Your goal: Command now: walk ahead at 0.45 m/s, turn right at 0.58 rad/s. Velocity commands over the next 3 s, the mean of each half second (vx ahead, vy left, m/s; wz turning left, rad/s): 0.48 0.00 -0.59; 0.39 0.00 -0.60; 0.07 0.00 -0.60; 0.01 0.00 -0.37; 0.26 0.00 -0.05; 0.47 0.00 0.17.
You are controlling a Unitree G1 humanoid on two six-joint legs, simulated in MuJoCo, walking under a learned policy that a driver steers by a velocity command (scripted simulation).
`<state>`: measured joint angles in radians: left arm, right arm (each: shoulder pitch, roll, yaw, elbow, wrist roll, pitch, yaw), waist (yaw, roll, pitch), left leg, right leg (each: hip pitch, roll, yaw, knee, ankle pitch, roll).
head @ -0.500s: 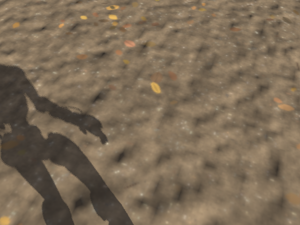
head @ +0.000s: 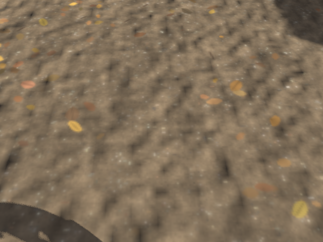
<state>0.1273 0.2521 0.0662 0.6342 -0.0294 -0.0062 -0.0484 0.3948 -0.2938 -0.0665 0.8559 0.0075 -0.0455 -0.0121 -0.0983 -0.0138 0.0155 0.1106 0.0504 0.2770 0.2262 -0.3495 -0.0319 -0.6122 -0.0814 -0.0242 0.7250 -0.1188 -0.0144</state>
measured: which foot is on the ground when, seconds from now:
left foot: down 0.00-0.08, up 0.10-0.56, down 0.58-1.00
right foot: up 0.00-0.06, down 0.08-0.60, up 0.62-1.00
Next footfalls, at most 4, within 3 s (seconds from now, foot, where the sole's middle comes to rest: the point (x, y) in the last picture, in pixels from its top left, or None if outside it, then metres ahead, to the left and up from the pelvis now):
0.08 right None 0.19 -0.13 -0.77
0.58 left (157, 228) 0.54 -0.01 -0.77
1.06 right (231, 207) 0.60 -0.33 -0.77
1.50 left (193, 185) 0.72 -0.19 -0.77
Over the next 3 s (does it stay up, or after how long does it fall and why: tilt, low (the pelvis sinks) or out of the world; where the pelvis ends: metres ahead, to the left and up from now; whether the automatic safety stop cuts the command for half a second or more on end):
stays up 0.71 -0.56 0.01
